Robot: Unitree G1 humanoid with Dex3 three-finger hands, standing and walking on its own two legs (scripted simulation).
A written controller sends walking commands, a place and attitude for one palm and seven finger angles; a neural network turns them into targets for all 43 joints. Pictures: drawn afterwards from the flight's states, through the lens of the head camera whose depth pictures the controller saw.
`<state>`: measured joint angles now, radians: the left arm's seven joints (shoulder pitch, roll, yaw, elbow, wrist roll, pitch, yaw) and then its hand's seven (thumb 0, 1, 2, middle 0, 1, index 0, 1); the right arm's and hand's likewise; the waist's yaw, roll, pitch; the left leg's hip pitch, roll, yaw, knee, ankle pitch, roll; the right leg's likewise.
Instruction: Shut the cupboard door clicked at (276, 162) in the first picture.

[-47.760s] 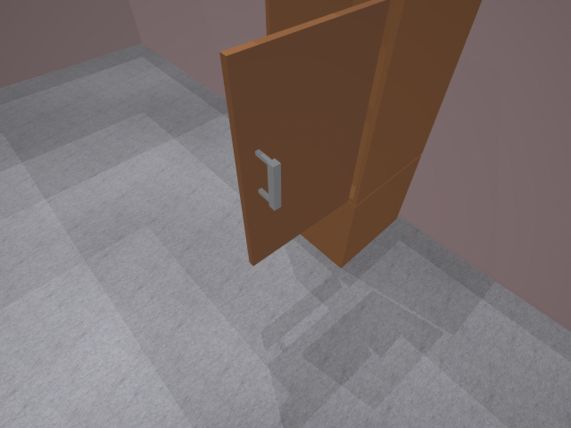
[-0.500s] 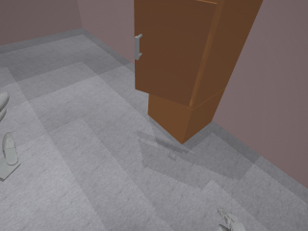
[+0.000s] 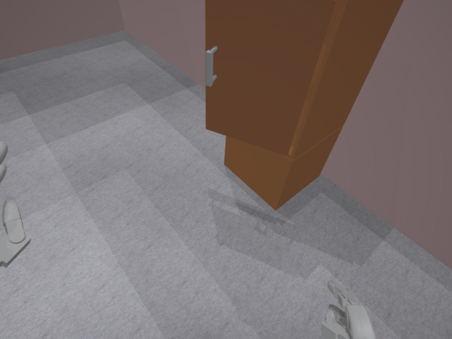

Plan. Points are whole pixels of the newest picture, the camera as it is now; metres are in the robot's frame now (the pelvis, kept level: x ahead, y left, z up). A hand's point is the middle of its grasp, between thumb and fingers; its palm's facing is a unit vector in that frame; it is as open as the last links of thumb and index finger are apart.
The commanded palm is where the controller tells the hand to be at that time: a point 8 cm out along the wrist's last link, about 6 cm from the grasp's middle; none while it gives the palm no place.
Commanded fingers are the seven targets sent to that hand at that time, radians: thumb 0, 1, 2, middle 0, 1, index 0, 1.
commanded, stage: stop stepping back and stand still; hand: left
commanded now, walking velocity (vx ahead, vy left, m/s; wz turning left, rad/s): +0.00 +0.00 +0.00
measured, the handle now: (212, 66) +0.98 +0.09 -0.02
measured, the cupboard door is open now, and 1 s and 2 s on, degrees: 26 26 26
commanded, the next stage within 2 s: let the arm hang, fingers relaxed in 0.06 s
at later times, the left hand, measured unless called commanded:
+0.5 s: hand out of the picture +0.04 +0.18 -0.17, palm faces +0.01 -0.98 -0.18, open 7.1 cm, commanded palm none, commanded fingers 0.00 0.90 0.90 -0.20 -0.30 -0.20 -0.30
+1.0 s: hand out of the picture -0.04 +0.18 -0.17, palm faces +0.02 -0.98 -0.19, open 7.4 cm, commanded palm none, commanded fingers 0.00 0.90 0.90 -0.20 -0.30 -0.20 -0.30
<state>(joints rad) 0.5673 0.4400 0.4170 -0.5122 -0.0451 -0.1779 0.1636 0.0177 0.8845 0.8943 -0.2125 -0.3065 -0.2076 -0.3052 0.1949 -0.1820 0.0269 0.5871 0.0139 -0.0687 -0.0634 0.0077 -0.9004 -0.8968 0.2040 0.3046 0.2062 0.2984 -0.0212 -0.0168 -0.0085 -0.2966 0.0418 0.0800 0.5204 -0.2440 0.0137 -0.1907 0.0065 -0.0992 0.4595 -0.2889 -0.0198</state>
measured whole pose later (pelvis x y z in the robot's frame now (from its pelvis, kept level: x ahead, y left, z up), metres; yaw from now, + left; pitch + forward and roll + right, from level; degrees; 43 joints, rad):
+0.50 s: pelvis -0.01 +0.01 +0.00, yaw +1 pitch -1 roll +0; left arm 0.27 0.19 0.00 0.91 0.01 0.04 0.02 -0.01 0.98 0.89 -0.21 -0.30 -0.20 -0.30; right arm 0.22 -0.24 0.02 0.94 -0.02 0.02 0.00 0.00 -0.90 -0.90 0.20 0.30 0.20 0.30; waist -0.02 -0.04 0.05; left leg -0.27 0.01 0.07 0.49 -0.21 0.03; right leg -0.18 -0.03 -0.11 0.49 -0.29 -0.01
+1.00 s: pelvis -0.02 +0.01 +0.01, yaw +0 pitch -2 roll +0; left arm 0.32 0.14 0.00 1.16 0.02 0.00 0.03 0.01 0.91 0.89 -0.20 -0.30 -0.20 -0.30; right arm 0.31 -0.13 0.00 1.13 -0.01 0.01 -0.02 0.00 -0.90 -0.90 0.20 0.30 0.20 0.30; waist -0.01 0.01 0.02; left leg -0.20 0.00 0.10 0.40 -0.17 0.04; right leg -0.13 -0.03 -0.08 0.40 -0.24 0.00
